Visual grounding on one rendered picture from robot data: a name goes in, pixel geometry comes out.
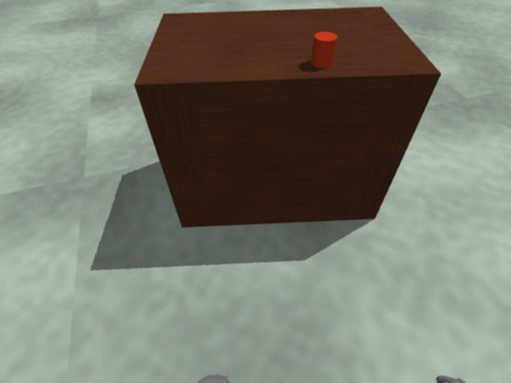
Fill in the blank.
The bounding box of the can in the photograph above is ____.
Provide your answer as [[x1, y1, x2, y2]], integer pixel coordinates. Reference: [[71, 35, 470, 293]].
[[311, 32, 337, 68]]

